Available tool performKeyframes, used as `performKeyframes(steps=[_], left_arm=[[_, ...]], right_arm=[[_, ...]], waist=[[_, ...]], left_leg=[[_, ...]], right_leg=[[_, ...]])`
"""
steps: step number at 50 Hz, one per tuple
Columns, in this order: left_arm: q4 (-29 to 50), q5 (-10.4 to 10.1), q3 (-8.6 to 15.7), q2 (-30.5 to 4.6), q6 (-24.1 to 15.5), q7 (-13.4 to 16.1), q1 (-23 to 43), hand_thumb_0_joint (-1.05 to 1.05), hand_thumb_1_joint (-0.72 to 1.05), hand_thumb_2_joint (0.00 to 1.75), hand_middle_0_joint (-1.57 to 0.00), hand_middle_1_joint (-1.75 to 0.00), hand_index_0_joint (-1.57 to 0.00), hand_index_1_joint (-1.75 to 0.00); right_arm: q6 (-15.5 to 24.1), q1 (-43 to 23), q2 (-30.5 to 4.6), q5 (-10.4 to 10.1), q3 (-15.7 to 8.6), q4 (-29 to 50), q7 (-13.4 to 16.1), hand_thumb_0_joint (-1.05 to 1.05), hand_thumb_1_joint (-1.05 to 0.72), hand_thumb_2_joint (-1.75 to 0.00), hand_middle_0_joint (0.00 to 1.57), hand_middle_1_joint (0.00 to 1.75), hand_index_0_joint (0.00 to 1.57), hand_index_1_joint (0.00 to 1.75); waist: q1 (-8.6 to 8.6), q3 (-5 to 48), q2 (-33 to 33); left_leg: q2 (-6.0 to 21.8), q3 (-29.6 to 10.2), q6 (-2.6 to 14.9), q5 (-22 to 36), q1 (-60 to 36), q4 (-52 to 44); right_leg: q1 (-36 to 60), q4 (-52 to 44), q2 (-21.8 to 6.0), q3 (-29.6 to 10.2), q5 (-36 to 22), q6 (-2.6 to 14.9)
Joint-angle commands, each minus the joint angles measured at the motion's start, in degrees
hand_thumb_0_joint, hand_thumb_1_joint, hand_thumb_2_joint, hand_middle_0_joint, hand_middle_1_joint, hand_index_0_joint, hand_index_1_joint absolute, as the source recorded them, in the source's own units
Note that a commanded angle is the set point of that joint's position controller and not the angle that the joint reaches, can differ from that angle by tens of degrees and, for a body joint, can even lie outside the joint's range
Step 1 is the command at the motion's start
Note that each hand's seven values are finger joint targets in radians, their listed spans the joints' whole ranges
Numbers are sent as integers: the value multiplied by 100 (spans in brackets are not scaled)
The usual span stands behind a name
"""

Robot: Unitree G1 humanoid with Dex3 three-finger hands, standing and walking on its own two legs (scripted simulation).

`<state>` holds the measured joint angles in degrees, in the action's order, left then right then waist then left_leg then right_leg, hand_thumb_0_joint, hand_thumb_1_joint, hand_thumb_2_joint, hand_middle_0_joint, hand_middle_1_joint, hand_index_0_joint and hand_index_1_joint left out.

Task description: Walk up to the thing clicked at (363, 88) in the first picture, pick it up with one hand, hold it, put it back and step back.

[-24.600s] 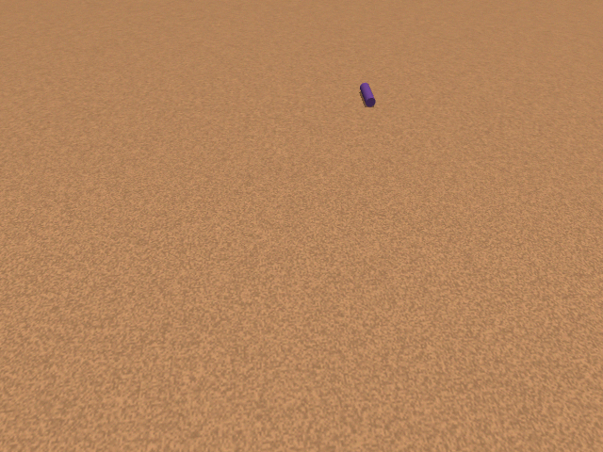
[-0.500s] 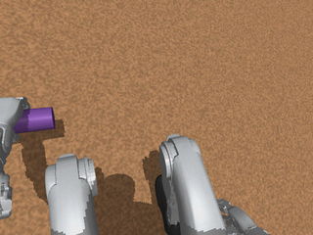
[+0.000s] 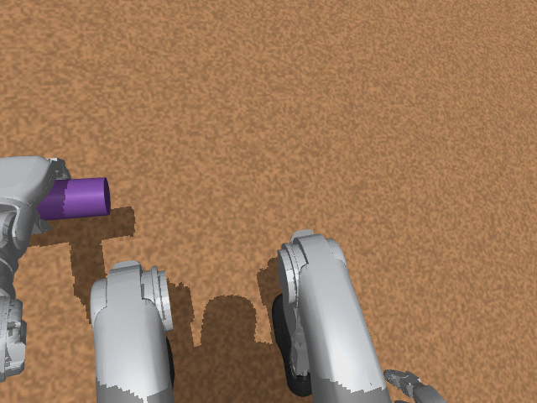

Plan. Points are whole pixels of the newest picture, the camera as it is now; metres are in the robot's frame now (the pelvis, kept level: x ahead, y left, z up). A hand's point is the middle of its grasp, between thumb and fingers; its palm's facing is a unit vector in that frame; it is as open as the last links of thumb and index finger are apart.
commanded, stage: lift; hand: left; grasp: from above
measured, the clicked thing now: (26, 201) +0.44 +0.30 -0.18
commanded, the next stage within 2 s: hold in 1.62 s
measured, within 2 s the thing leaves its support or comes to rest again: neither
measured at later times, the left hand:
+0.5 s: hand out of the picture +0.38 +0.30 -0.04, palm faces -0.48 -0.07 -0.87, open 9.1 cm
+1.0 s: hand out of the picture +0.33 +0.26 +0.18, palm faces -0.47 -0.10 -0.88, open 9.1 cm
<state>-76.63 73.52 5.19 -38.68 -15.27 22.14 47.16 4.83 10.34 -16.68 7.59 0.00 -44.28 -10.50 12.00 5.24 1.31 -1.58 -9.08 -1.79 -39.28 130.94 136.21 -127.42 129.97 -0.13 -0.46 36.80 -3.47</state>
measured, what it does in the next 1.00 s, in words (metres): rises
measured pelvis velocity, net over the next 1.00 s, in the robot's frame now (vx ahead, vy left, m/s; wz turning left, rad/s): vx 0.02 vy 0.00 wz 0.08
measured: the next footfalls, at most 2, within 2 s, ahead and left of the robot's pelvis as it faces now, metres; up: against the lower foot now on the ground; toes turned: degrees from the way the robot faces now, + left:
none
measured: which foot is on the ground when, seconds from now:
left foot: down 0.00-1.00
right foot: down 0.00-1.00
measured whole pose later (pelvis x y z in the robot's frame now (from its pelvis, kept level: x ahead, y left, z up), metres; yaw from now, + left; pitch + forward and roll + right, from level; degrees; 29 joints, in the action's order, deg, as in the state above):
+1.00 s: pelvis +0.02 +0.00 +0.26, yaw +4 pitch +22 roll -3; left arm -35.2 57.1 -7.0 -28.2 -2.7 2.5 16.2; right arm -1.6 9.9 -13.6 -2.2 -1.6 -39.0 1.6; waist 4.0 9.2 2.2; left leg 2.0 -3.1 -0.8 -33.2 75.9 87.0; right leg -75.0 83.2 -1.5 -1.2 30.3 -3.5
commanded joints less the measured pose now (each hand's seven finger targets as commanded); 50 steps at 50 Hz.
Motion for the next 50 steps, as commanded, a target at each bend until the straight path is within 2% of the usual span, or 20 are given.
performKeyframes(steps=[1,2,6,8,10,11,15,16,20,25,31,32,35,36,40,41,43,44,46,50], left_arm=[[1431,-371,199,-1602,218,152,1934,0,81,82,-116,-64,-115,-65],[1306,-424,204,-1566,275,70,1868,0,82,83,-117,-63,-116,-64],[1948,-531,225,-1665,355,-272,1706,0,78,81,-113,-64,-113,-65],[1838,-575,113,-1377,417,-435,1261,0,79,82,-114,-64,-114,-64],[2622,-639,170,-1563,370,-595,1569,0,77,82,-112,-67,-112,-66],[2381,-650,210,-1510,418,-668,1101,0,78,83,-112,-69,-113,-68],[3259,-859,-7,-1177,421,-903,1015,0,78,86,-113,-70,-113,-70],[3155,-859,118,-1291,459,-937,739,0,76,86,-112,-68,-112,-68],[3930,-1025,-49,-1087,487,-1108,560,0,78,90,-112,-72,-113,-72],[4656,-1255,7,-1051,626,-1207,2,0,80,91,-113,-74,-113,-74],[5466,-1396,-114,-983,817,-1281,67,0,80,90,-112,-72,-112,-72],[4981,-1361,-96,-916,909,-1304,-461,0,81,90,-112,-71,-113,-71],[5557,-1440,-237,-809,1024,-1392,-486,0,80,90,-111,-72,-111,-72],[5250,-1475,-273,-662,1088,-1427,-874,0,80,89,-112,-71,-112,-70],[5697,-1592,-354,-630,1196,-1572,-926,0,77,88,-111,-68,-110,-69],[5679,-1597,-508,-414,1222,-1607,-1110,0,77,88,-111,-69,-110,-70],[5486,-1671,-405,-442,1261,-1639,-1426,0,77,89,-111,-68,-110,-69],[5709,-1675,-582,-297,1252,-1658,-1174,0,75,89,-111,-67,-109,-68],[5566,-1659,-476,-433,1241,-1660,-1170,0,74,87,-109,-68,-108,-69],[5085,-1647,-626,-88,1239,-1643,-1552,0,70,85,-108,-63,-106,-65]], right_arm=[[44,991,-1412,-107,-500,300,134,0,-90,-90,20,30,20,30],[40,1038,-1426,-130,-504,285,139,0,-90,-90,20,30,20,30],[-41,1019,-1387,-254,-563,398,198,0,-90,-90,20,30,20,30],[-93,1006,-1340,-304,-574,449,212,0,-90,-90,20,30,20,30],[-152,968,-1327,-362,-623,532,260,0,-90,-90,20,30,20,30],[-181,997,-1337,-383,-647,585,272,0,-90,-90,20,30,20,30],[-280,880,-1238,-468,-689,748,345,0,-90,-90,20,30,20,30],[-302,906,-1260,-493,-690,752,356,0,-90,-90,20,30,20,30],[-363,829,-1198,-561,-750,920,420,0,-90,-90,20,30,20,30],[-437,652,-1111,-639,-797,1039,564,0,-90,-90,20,30,20,30],[-495,442,-996,-741,-732,1125,808,0,-90,-90,20,30,20,30],[-507,443,-1000,-763,-705,1092,844,0,-90,-90,20,30,20,30],[-530,373,-951,-816,-676,1128,939,0,-90,-90,20,30,20,30],[-535,357,-926,-826,-660,1085,970,0,-90,-90,20,30,20,30],[-537,274,-861,-889,-614,1083,1103,0,-90,-90,20,30,20,30],[-534,281,-796,-904,-587,1100,1128,0,-90,-90,20,30,20,30],[-524,230,-763,-931,-543,1085,1179,0,-90,-90,20,30,20,30],[-514,229,-739,-938,-535,1092,1208,0,-90,-90,20,30,20,30],[-482,223,-726,-962,-526,1075,1271,0,-90,-90,20,30,20,30],[-406,220,-689,-956,-494,1012,1333,0,-90,-90,20,30,20,30]], waist=[[-174,4378,1767],[-107,4162,1610],[-262,4321,1631],[-242,3967,1445],[-340,4346,1672],[-354,4189,1509],[-363,4203,1494],[-431,4143,1406],[-443,4324,1480],[-588,4399,1350],[-593,4275,1331],[-648,3962,1242],[-716,4167,1243],[-702,3845,1141],[-721,3643,1013],[-697,3542,912],[-749,3127,708],[-725,3157,732],[-745,2886,657],[-791,2458,520]], left_leg=[[-30,771,262,898,-3439,-1932],[-36,734,282,843,-3332,-1963],[-34,699,281,848,-3525,-2212],[-32,634,264,767,-3536,-2385],[-24,638,268,810,-3802,-2501],[-33,621,269,783,-3813,-2574],[1,608,269,653,-4028,-2912],[5,521,257,614,-4137,-3029],[49,504,230,844,-4628,-3355],[62,578,244,904,-5101,-3793],[106,581,238,683,-5746,-4510],[128,507,215,632,-5829,-4729],[146,543,202,911,-6385,-5062],[154,525,188,942,-6395,-5207],[205,549,189,1044,-6946,-5711],[181,610,201,1121,-7012,-5778],[204,613,207,1039,-7071,-6071],[210,622,210,1002,-7265,-6219],[230,621,220,835,-7404,-6486],[263,565,184,901,-7817,-7000]], right_leg=[[2175,-1421,82,782,-973,578],[2148,-1463,70,788,-943,564],[2370,-1609,58,761,-931,573],[2329,-1699,30,766,-883,557],[2461,-1797,31,719,-917,574],[2520,-1901,11,709,-875,553],[2687,-2203,18,669,-776,539],[2689,-2234,-5,666,-742,530],[3000,-2504,5,626,-928,525],[3571,-3031,5,557,-957,501],[4242,-3689,28,479,-821,474],[4279,-3754,30,507,-782,459],[4785,-4111,51,475,-987,463],[4835,-4230,34,467,-998,446],[5442,-4781,66,410,-1079,436],[5637,-4952,80,378,-1125,437],[5928,-5255,70,347,-1040,419],[6078,-5425,93,328,-1025,428],[6327,-5729,99,291,-912,419],[6700,-6184,98,257,-941,407]])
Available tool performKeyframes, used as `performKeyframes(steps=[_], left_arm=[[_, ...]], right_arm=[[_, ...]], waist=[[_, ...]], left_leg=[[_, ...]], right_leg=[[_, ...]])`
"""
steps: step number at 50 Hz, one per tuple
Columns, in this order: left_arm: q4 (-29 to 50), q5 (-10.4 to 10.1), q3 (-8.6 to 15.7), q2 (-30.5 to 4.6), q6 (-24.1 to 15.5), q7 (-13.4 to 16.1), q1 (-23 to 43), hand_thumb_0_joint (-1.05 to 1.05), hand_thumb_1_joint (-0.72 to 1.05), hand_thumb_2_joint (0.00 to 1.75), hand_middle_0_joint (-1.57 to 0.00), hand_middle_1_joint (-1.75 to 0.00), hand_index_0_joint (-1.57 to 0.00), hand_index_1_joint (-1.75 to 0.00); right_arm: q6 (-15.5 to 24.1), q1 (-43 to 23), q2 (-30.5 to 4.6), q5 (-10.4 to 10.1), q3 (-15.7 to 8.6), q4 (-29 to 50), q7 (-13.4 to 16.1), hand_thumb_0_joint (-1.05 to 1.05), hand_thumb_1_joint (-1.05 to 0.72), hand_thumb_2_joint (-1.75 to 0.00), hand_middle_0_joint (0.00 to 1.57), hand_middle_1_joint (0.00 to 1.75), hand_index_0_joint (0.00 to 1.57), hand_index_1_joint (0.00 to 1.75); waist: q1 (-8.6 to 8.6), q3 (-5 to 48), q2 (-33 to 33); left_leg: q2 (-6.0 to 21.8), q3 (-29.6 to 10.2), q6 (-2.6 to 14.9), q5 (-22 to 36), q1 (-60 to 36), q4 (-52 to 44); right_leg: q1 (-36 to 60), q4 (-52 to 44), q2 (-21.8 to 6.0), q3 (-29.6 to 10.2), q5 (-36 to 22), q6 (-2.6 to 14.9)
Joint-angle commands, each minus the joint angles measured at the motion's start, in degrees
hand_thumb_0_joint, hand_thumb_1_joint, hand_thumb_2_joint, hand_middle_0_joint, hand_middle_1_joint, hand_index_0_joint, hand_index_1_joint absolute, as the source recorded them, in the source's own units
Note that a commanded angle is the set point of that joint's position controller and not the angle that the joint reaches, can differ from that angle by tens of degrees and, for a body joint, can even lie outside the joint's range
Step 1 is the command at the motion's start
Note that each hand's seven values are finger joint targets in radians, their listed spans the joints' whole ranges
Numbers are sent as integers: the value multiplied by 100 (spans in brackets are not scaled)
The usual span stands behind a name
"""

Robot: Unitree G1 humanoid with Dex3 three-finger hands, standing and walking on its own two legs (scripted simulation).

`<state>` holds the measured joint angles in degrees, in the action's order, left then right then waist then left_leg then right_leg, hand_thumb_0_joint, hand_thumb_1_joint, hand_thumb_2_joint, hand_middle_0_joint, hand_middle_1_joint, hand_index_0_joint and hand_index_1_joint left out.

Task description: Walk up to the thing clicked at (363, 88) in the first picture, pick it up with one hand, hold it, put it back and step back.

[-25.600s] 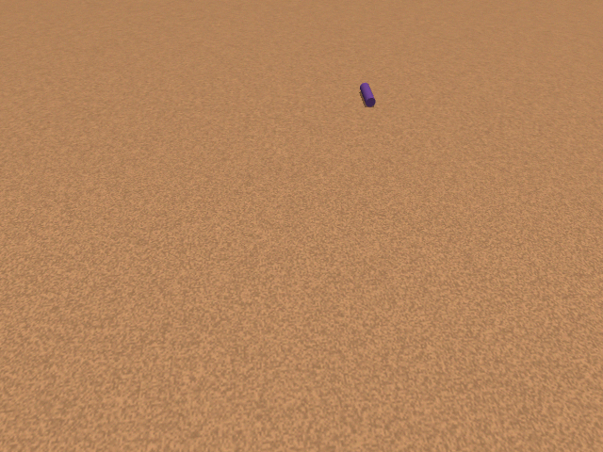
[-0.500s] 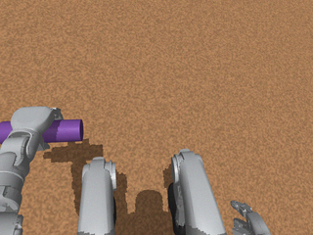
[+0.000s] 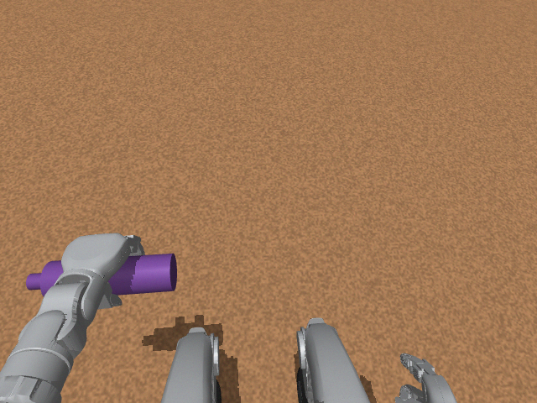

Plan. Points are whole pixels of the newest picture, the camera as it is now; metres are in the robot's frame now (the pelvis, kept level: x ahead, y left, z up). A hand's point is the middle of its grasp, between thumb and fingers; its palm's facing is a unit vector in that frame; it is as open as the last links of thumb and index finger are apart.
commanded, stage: lift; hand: left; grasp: from above
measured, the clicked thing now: (103, 276) +0.35 +0.25 -0.10
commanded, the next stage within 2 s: hold in 0.62 s
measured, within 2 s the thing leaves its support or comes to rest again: neither
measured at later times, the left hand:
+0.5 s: hand (102, 249) +0.34 +0.21 +0.03, palm faces -0.48 -0.08 -0.87, open 9.1 cm
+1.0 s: hand (87, 222) +0.36 +0.21 +0.07, palm faces -0.49 -0.06 -0.87, open 9.1 cm
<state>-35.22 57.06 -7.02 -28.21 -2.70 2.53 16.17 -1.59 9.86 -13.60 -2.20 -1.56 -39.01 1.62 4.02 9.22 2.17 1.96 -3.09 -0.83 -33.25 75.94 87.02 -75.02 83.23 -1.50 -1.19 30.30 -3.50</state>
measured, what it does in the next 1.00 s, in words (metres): rises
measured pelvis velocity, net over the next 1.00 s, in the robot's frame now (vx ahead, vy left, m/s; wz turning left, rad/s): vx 0.06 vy -0.01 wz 0.00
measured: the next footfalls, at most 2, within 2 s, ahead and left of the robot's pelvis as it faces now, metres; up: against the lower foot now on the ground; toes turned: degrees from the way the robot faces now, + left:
none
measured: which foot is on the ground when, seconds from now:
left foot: down 0.00-1.00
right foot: down 0.00-1.00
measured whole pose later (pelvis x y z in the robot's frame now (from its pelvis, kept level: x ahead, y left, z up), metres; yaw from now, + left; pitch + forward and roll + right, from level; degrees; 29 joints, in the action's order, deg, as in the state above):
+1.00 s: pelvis +0.06 -0.01 +0.15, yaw +0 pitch +7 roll +0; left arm -44.7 58.9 -10.1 -22.6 -3.2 3.7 14.9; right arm -1.9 13.0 -14.0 -2.1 -3.3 -42.0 1.9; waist 2.1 3.3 1.4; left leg 2.4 0.4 -1.5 -20.5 27.8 41.6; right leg -28.8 40.5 -1.9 -1.9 18.5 -2.6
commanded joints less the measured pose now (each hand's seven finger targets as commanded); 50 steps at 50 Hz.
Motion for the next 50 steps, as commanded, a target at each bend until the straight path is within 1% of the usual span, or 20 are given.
performKeyframes(steps=[1,2,3,4,5,7,9,12,16,18,20,24,26,28,30,35,38,40,41,50], left_arm=[[1122,6,521,-1129,-46,343,1789,0,69,84,-107,-62,-104,-64],[1103,47,629,-1230,-55,383,1847,0,66,82,-105,-63,-103,-65],[846,50,678,-1213,-44,415,1618,0,66,83,-105,-63,-103,-65],[868,36,490,-973,-37,414,1527,0,66,83,-105,-64,-103,-66],[961,42,541,-1080,-54,443,1791,0,64,83,-103,-63,-102,-66],[768,90,620,-1141,-48,499,1649,0,62,84,-103,-63,-100,-66],[736,119,507,-1007,-41,563,1803,0,63,85,-103,-64,-100,-67],[623,109,483,-959,-16,650,1851,0,66,85,-106,-63,-103,-66],[489,111,456,-934,23,710,1815,0,68,87,-107,-65,-105,-67],[400,126,334,-833,37,697,1861,0,69,87,-106,-67,-105,-69],[283,112,393,-885,24,711,1874,0,69,87,-106,-67,-105,-68],[265,117,319,-805,36,689,1781,0,70,88,-107,-67,-106,-69],[235,123,213,-670,28,646,1807,0,69,88,-106,-67,-105,-69],[245,83,326,-781,4,635,1854,0,69,86,-103,-70,-104,-70],[263,123,218,-663,-19,626,1906,0,68,87,-103,-70,-104,-70],[270,134,305,-755,-31,624,1892,0,72,90,-105,-72,-106,-72],[301,175,290,-749,-50,613,1873,0,72,84,-103,-70,-105,-69],[257,216,259,-733,-55,563,1929,0,73,83,-103,-70,-106,-68],[356,202,314,-823,-61,537,1950,0,74,81,-103,-70,-106,-68],[408,155,248,-726,-69,352,1880,0,74,83,-104,-70,-107,-68]], right_arm=[[258,264,-992,10,-331,514,132,0,-90,-90,20,30,20,30],[275,292,-959,11,-326,476,148,0,-90,-90,20,30,20,30],[290,291,-955,4,-330,464,154,0,-90,-90,20,30,20,30],[303,302,-891,16,-304,448,154,0,-90,-90,20,30,20,30],[318,319,-897,7,-309,439,163,0,-90,-90,20,30,20,30],[341,373,-914,13,-323,397,174,0,-90,-90,20,30,20,30],[357,397,-880,29,-312,373,174,0,-90,-90,20,30,20,30],[383,404,-912,45,-319,323,154,0,-90,-90,20,30,20,30],[379,439,-880,45,-316,290,131,0,-90,-90,20,30,20,30],[363,455,-866,46,-315,267,123,0,-90,-90,20,30,20,30],[350,460,-895,42,-338,271,112,0,-90,-90,20,30,20,30],[307,440,-869,42,-347,283,92,0,-90,-90,20,30,20,30],[294,448,-862,35,-358,266,87,0,-90,-90,20,30,20,30],[288,442,-883,40,-379,275,89,0,-90,-90,20,30,20,30],[274,444,-870,40,-373,283,81,0,-90,-90,20,30,20,30],[246,403,-904,46,-400,289,71,0,-89,-90,20,30,20,30],[231,365,-904,36,-417,312,67,0,-89,-89,20,30,20,30],[229,366,-903,42,-426,268,72,0,-89,-89,20,30,20,30],[223,336,-917,41,-436,298,74,0,-89,-89,20,30,20,30],[151,261,-914,39,-442,381,68,0,-90,-89,20,30,20,30]], waist=[[-4,2086,433],[-23,2088,506],[-53,2001,378],[-16,1945,282],[-6,2031,288],[-71,1926,244],[-42,1884,285],[-58,1679,282],[-119,1639,152],[-77,1595,158],[-108,1500,155],[-151,1421,107],[-97,1371,42],[-119,1355,145],[-106,1282,143],[-151,1251,127],[-166,1153,157],[-138,1226,114],[-201,1300,138],[-189,1075,47]], left_leg=[[-98,-34,95,232,-2454,-2238],[-112,20,92,319,-2554,-2293],[-132,57,98,403,-2618,-2375],[-169,138,110,610,-2651,-2399],[-175,166,115,680,-2773,-2470],[-190,213,109,824,-2995,-2685],[-222,280,104,957,-3200,-2853],[-225,310,103,882,-3534,-3243],[-256,324,87,1338,-3940,-3545],[-258,334,83,1594,-4161,-3679],[-263,361,81,1631,-4339,-3856],[-284,391,77,1875,-4636,-4104],[-271,375,64,2037,-4847,-4218],[-245,352,33,2201,-5071,-4357],[-246,358,34,2258,-5151,-4473],[-241,373,12,2532,-5461,-4700],[-245,382,-2,2550,-5614,-4859],[-254,394,3,2773,-5668,-4852],[-256,410,0,2873,-5781,-4892],[-279,460,27,3074,-5921,-5095]], right_leg=[[1617,-1656,253,324,-259,419],[1797,-1796,263,277,-318,424],[1980,-1938,256,258,-364,417],[2203,-2115,249,217,-523,416],[2395,-2230,262,194,-576,412],[2656,-2462,255,179,-701,409],[2867,-2710,270,164,-830,402],[3132,-3049,256,188,-820,377],[3664,-3410,251,157,-1179,350],[3811,-3552,244,144,-1439,343],[3931,-3721,229,160,-1482,338],[4291,-4037,209,108,-1694,314],[4357,-4118,221,118,-1842,315],[4450,-4200,233,158,-1933,329],[4511,-4293,224,162,-1984,336],[4780,-4488,235,182,-2185,341],[4854,-4602,242,192,-2188,351],[4983,-4629,247,166,-2408,340],[5105,-4664,245,182,-2473,342],[5328,-4889,244,158,-2706,327]])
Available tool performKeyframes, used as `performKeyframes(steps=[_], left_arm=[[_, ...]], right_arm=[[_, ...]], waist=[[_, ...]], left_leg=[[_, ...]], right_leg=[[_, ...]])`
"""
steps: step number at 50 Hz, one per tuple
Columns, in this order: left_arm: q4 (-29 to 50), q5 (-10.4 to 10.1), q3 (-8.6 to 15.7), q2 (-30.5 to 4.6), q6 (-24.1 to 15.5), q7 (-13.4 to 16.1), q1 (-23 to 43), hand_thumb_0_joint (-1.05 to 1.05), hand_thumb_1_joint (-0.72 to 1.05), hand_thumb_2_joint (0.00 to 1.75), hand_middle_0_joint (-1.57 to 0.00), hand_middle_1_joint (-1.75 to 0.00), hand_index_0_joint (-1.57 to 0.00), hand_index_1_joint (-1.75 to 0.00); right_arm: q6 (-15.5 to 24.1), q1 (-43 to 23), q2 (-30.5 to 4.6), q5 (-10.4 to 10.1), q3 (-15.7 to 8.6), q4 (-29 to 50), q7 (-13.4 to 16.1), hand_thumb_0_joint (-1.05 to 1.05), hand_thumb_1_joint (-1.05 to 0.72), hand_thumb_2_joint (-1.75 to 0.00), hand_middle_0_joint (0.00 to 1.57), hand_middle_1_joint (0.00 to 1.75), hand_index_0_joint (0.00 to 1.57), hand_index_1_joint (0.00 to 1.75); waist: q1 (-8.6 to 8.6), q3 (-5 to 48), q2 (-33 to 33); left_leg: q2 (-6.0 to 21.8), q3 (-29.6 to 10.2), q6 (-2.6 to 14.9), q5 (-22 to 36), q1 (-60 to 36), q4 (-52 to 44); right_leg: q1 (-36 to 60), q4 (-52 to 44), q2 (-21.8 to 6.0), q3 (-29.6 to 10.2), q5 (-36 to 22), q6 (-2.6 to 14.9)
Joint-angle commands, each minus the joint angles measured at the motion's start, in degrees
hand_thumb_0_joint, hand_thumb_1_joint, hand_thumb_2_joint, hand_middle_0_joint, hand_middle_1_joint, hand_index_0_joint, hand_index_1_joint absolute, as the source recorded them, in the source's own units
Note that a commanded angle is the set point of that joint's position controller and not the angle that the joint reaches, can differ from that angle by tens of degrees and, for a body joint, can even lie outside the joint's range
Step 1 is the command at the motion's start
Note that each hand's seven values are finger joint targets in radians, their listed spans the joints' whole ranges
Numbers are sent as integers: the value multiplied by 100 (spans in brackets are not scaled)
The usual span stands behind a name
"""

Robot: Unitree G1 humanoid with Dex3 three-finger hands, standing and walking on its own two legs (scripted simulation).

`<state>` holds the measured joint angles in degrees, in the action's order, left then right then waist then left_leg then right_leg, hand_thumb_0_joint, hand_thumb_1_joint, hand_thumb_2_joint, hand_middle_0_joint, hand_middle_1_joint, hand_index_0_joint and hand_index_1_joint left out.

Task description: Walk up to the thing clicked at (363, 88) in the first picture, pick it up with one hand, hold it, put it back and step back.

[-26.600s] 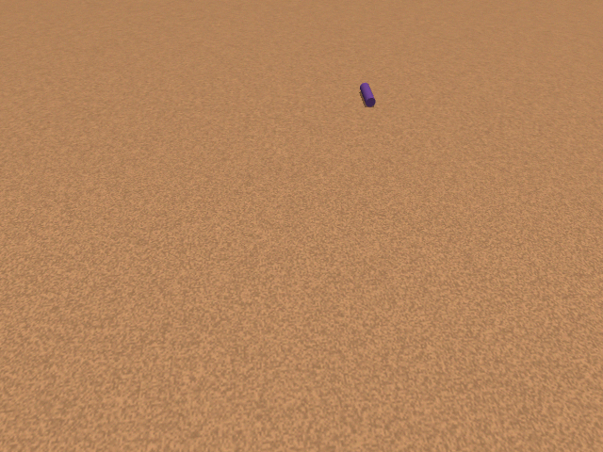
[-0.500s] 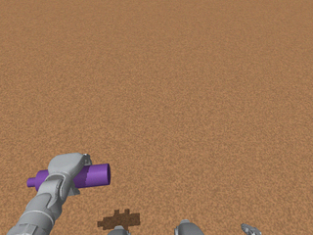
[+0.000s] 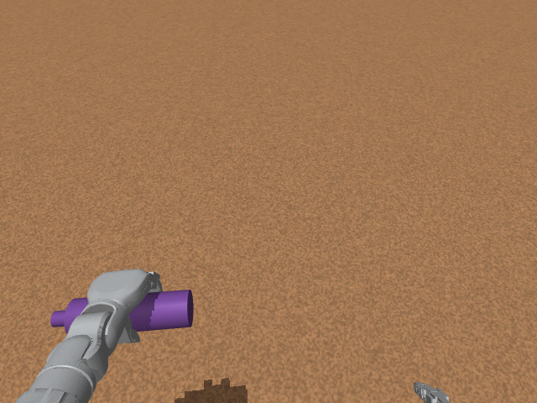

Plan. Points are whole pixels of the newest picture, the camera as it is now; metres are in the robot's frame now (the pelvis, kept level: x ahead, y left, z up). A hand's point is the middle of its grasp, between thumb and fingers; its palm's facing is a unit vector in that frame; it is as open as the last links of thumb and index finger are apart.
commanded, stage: hold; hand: left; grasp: from above
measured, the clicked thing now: (123, 313) +0.30 +0.24 -0.09
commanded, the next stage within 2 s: crouch in 1.62 s
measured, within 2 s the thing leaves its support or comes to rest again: neither
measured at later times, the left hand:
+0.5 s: hand (123, 316) +0.28 +0.22 -0.05, palm faces -0.49 -0.05 -0.87, open 9.1 cm
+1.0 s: hand (120, 323) +0.27 +0.22 -0.03, palm faces -0.48 -0.05 -0.87, open 9.1 cm
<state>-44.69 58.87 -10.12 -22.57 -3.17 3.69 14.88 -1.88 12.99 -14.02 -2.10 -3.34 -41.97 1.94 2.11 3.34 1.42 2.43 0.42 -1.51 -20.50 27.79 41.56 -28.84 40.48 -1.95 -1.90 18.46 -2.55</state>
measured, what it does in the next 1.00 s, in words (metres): stands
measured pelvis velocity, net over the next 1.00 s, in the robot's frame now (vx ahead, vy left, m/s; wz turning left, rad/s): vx -0.02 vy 0.00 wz -0.01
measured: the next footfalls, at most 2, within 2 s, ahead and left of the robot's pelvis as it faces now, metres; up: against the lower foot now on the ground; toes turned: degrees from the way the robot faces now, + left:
none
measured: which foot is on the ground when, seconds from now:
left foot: down 0.00-1.00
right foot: down 0.00-1.00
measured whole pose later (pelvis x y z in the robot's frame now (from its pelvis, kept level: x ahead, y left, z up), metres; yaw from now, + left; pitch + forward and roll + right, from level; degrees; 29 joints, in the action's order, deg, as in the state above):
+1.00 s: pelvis -0.02 +0.00 +0.01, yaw +0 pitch +1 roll +0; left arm -34.6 57.4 -10.9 -23.5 -3.4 -3.4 10.8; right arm -2.9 10.5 -14.3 -3.1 -2.3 -39.4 3.0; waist 0.2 0.8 2.4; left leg 2.1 1.2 -1.4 -15.6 18.7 33.0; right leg -20.4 32.9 -2.2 -2.5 13.9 -2.5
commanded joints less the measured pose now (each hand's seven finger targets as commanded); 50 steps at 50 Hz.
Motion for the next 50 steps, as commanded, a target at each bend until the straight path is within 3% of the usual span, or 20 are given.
performKeyframes(steps=[1,12,26,28,29,34,36,38,42,48,50], left_arm=[[1343,-20,601,-1351,-19,215,1933,0,74,83,-105,-69,-107,-67],[1740,16,577,-1323,7,49,1952,0,69,82,-103,-66,-104,-65],[2006,-100,607,-1394,-5,-232,1890,0,75,82,-109,-64,-109,-64],[2135,-107,616,-1374,-29,-249,1834,0,75,83,-109,-63,-110,-63],[2017,-87,618,-1377,-32,-248,1828,0,75,84,-110,-63,-110,-63],[2140,-129,637,-1389,-51,-256,1897,0,78,84,-111,-65,-112,-64],[2101,-107,674,-1415,-52,-247,1775,0,76,84,-112,-62,-111,-63],[2352,-124,683,-1435,-75,-252,1910,0,76,84,-111,-63,-111,-63],[2231,-126,671,-1393,-34,-263,1797,0,76,84,-112,-62,-111,-63],[2456,-188,609,-1373,-41,-419,1752,0,78,84,-114,-61,-113,-62],[2546,-178,755,-1510,-58,-432,1735,0,78,81,-113,-61,-113,-61]], right_arm=[[170,-75,-875,21,-262,692,35,0,-89,-89,20,30,20,30],[108,-164,-915,7,-289,823,32,0,-90,-90,20,30,20,30],[112,-433,-857,-44,-208,996,62,0,-90,-90,20,30,20,30],[119,-496,-835,-47,-200,1036,69,0,-90,-90,20,30,20,30],[121,-484,-847,-41,-191,1013,73,0,-90,-90,20,30,20,30],[133,-516,-857,-45,-178,1009,90,0,-90,-90,20,30,20,30],[144,-574,-835,-55,-165,1035,93,0,-90,-90,20,30,20,30],[146,-623,-824,-51,-160,1045,106,0,-90,-90,20,30,20,30],[158,-626,-830,-51,-147,1023,114,0,-90,-90,20,30,20,30],[162,-767,-783,-73,-106,1092,143,0,-90,-90,20,30,20,30],[158,-765,-779,-79,-103,1086,159,0,-90,-90,20,30,20,30]], waist=[[-51,1624,152],[-59,1708,255],[-137,1352,160],[-195,1396,189],[-117,1351,85],[-113,1343,116],[-183,1243,206],[-177,1474,90],[-185,1217,137],[-196,1232,96],[-247,1244,137]], left_leg=[[-331,116,91,1753,-1126,-592],[-293,118,68,2028,-1464,-757],[-313,159,136,1404,-1411,-1093],[-311,151,124,1391,-1454,-1132],[-310,138,136,1367,-1458,-1131],[-289,133,132,1384,-1547,-1185],[-316,146,128,1257,-1521,-1241],[-338,170,151,1362,-1642,-1201],[-306,141,133,1190,-1573,-1309],[-332,162,155,1237,-1642,-1363],[-346,180,169,1217,-1609,-1373]], right_leg=[[750,-657,287,241,-1455,238],[884,-749,321,274,-1613,269],[1026,-1069,316,226,-1090,252],[1043,-1083,315,240,-1052,268],[1034,-1098,314,236,-1035,253],[1068,-1148,320,240,-1053,246],[1087,-1202,294,231,-932,260],[1175,-1220,279,205,-1022,234],[1121,-1279,302,227,-865,248],[1232,-1345,284,204,-892,241],[1283,-1370,282,186,-884,236]])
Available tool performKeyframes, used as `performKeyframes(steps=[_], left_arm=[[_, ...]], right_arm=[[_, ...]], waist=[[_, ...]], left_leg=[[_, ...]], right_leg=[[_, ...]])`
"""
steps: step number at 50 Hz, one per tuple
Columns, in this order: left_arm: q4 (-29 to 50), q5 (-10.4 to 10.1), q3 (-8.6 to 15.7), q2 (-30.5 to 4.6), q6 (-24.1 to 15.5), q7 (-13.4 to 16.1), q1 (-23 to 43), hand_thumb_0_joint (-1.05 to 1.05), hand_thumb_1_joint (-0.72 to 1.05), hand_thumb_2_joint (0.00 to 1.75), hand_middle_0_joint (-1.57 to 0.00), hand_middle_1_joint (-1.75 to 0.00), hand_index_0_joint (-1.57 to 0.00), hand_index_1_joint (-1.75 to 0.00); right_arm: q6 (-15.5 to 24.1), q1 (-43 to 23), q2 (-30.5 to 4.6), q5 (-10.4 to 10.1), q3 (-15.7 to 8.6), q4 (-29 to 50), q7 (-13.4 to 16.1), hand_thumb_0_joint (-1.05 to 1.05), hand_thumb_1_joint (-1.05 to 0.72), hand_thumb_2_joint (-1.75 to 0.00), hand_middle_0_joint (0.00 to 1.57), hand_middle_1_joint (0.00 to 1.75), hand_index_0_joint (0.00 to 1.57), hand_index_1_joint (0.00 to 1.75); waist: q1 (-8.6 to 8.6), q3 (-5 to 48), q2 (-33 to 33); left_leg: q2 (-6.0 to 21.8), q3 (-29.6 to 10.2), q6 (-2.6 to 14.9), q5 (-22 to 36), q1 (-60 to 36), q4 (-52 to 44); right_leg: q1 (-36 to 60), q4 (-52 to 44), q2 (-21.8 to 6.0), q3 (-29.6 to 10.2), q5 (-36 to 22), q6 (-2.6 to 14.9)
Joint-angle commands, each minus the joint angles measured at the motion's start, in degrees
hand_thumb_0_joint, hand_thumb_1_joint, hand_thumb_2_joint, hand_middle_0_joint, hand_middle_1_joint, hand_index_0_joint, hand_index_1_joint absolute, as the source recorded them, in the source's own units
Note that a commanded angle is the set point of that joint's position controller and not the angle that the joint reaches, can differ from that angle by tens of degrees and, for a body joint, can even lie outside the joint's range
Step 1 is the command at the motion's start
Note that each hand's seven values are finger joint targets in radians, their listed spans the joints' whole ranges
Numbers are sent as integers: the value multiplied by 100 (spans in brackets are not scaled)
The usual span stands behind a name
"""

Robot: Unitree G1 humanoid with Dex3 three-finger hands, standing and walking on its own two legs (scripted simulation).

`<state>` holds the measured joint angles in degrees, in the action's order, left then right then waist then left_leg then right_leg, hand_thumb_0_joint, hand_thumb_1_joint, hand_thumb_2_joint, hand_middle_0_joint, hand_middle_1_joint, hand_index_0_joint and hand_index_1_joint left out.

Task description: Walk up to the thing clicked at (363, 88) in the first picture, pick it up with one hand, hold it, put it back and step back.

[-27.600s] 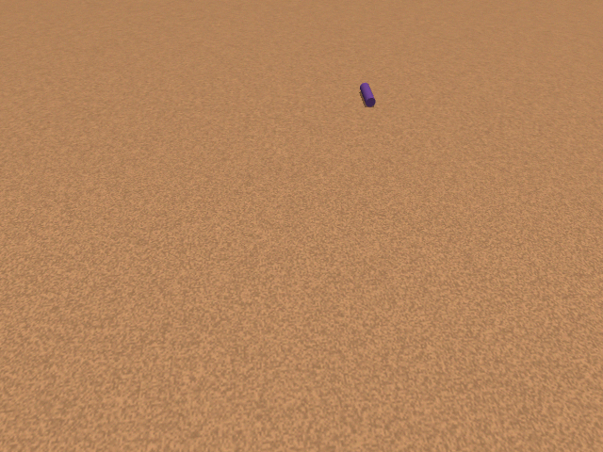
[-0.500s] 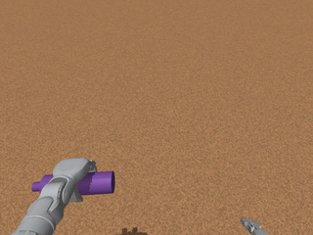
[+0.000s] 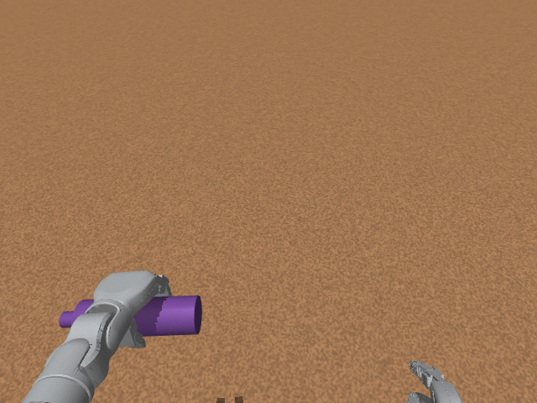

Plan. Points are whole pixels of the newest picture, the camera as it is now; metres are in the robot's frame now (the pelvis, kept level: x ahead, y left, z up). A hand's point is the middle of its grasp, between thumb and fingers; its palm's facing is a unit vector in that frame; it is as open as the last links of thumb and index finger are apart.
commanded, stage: hold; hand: left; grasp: from above
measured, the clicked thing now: (131, 317) +0.29 +0.24 -0.06
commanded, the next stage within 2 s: crouch in 0.62 s
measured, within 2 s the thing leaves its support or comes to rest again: neither
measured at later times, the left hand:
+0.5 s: hand (135, 317) +0.28 +0.22 -0.04, palm faces -0.49 -0.05 -0.87, open 9.1 cm
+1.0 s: hand (139, 325) +0.28 +0.22 -0.08, palm faces -0.49 -0.05 -0.87, open 9.1 cm
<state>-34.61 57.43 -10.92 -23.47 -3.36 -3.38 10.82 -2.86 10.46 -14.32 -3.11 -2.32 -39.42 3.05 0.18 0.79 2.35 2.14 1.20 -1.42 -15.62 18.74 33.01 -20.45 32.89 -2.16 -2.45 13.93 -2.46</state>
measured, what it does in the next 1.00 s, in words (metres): stands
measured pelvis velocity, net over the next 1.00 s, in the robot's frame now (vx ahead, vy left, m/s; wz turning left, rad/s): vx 0.01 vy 0.00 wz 0.01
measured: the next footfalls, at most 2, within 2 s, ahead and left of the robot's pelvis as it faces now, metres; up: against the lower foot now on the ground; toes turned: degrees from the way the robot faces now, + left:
none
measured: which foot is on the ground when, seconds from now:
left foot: down 0.00-1.00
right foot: down 0.00-1.00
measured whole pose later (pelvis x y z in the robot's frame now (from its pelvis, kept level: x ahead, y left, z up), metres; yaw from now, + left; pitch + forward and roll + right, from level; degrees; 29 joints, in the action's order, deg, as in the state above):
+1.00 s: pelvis +0.01 +0.00 +0.00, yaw +1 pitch +4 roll +0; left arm -42.2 61.0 -9.1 -22.6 -7.5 3.3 12.1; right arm -4.6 9.4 -13.6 -2.2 -2.8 -40.2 2.8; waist 0.9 0.6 1.0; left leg 2.0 0.5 -1.6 -16.4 21.8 34.5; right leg -23.3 34.5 -2.3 -1.9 15.0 -2.4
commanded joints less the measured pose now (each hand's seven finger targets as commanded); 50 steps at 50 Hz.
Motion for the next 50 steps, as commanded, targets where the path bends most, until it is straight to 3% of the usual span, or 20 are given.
performKeyframes(steps=[1,2,10,13,14,17,19,25,28,33,36,37,39,43,44,45,48,50], left_arm=[[1369,-37,766,-1354,-32,254,2080,0,77,83,-113,-61,-113,-62],[1591,-65,649,-1257,-63,228,2247,0,80,82,-113,-62,-114,-62],[1469,-18,852,-1427,-105,248,2152,0,80,84,-115,-62,-115,-62],[1473,-24,709,-1258,-110,232,2107,0,83,83,-117,-61,-117,-62],[1334,-3,806,-1340,-94,249,1997,0,83,85,-118,-60,-117,-62],[1488,-19,758,-1394,-132,273,2356,0,84,83,-117,-63,-117,-63],[1335,-9,732,-1264,-106,298,2024,0,82,84,-117,-61,-116,-62],[1434,-14,853,-1470,-120,310,2287,0,81,84,-116,-62,-116,-62],[1323,-60,687,-1240,-133,273,2090,0,82,87,-118,-60,-116,-62],[1465,-13,834,-1426,-142,306,2212,0,78,85,-112,-64,-113,-64],[1397,-28,732,-1309,-152,301,2144,0,83,84,-111,-69,-115,-65],[1299,-29,731,-1256,-137,315,2035,0,75,77,-103,-68,-107,-63],[1176,-7,745,-1230,-144,345,1949,0,72,79,-105,-67,-107,-65],[798,133,751,-1143,-259,535,1752,0,75,81,-108,-69,-110,-67],[754,173,776,-1133,-311,629,1742,0,75,80,-108,-68,-110,-66],[671,233,762,-1115,-362,744,1883,0,76,80,-108,-68,-110,-66],[267,413,856,-1172,-479,1142,2114,0,76,82,-109,-70,-110,-68],[-10,532,747,-1030,-511,1403,2320,0,78,85,-108,-72,-110,-70]], right_arm=[[256,-503,-748,21,-198,807,48,0,-90,-90,20,30,20,30],[255,-542,-724,16,-185,834,52,0,-90,-90,20,30,20,30],[230,-562,-731,17,-194,812,83,0,-90,-90,20,30,20,30],[217,-554,-710,14,-191,810,86,0,-90,-90,20,30,20,30],[213,-526,-725,11,-200,772,90,0,-90,-90,20,30,20,30],[205,-528,-727,15,-189,769,98,0,-90,-90,20,30,20,30],[192,-558,-700,7,-186,811,95,0,-90,-90,20,30,20,30],[155,-538,-722,21,-202,763,99,0,-90,-90,20,30,20,30],[152,-585,-704,12,-195,801,101,0,-90,-90,20,30,20,30],[124,-576,-744,25,-221,804,96,0,-90,-90,20,30,20,30],[129,-578,-714,13,-208,817,95,0,-90,-91,20,30,20,30],[123,-546,-726,14,-216,811,91,0,-87,-89,20,30,20,30],[112,-528,-716,23,-225,800,89,0,-89,-90,20,30,20,30],[69,-407,-726,43,-253,714,72,0,-90,-90,20,30,20,30],[53,-433,-707,52,-262,672,65,0,-89,-90,20,30,20,30],[38,-331,-739,83,-280,629,50,0,-89,-90,20,30,20,30],[-3,-241,-758,166,-325,514,-7,0,-90,-90,20,30,20,30],[-12,-119,-785,203,-359,431,-65,0,-89,-90,20,30,20,30]], waist=[[-17,1435,-47],[-18,1447,80],[-41,1509,57],[-6,1513,6],[-41,1511,-60],[-25,1601,32],[-41,1491,0],[-61,1560,131],[-23,1457,-42],[-68,1500,191],[-37,1422,52],[-41,1408,17],[-29,1351,-145],[73,1268,-243],[28,1257,-238],[122,1331,-255],[159,1404,-158],[240,1504,-120]], left_leg=[[-290,71,156,725,-717,-557],[-296,89,149,689,-757,-572],[-324,108,156,914,-830,-554],[-320,102,156,985,-863,-551],[-309,93,155,1044,-863,-560],[-300,78,150,1109,-927,-576],[-328,110,161,1061,-877,-577],[-318,98,153,997,-940,-612],[-317,96,170,1021,-938,-628],[-279,63,113,1030,-988,-667],[-298,61,134,985,-930,-677],[-299,67,136,976,-926,-660],[-311,66,150,1025,-839,-625],[-321,73,150,1056,-726,-499],[-331,59,138,1060,-662,-453],[-322,58,137,1073,-625,-360],[-309,45,100,981,-349,-48],[-289,34,82,894,-94,230]], right_leg=[[438,-607,319,269,-420,235],[400,-617,316,259,-398,243],[475,-640,301,236,-593,232],[480,-627,313,245,-659,229],[529,-619,314,254,-700,233],[548,-616,320,267,-777,236],[563,-662,296,257,-730,232],[584,-700,289,259,-675,237],[583,-713,291,262,-701,228],[534,-700,319,303,-661,265],[547,-722,308,298,-642,256],[553,-727,303,286,-627,253],[574,-724,299,297,-662,236],[392,-611,284,278,-733,230],[325,-561,272,296,-716,237],[236,-484,273,274,-755,234],[-139,-224,257,296,-675,242],[-487,29,270,295,-614,249]])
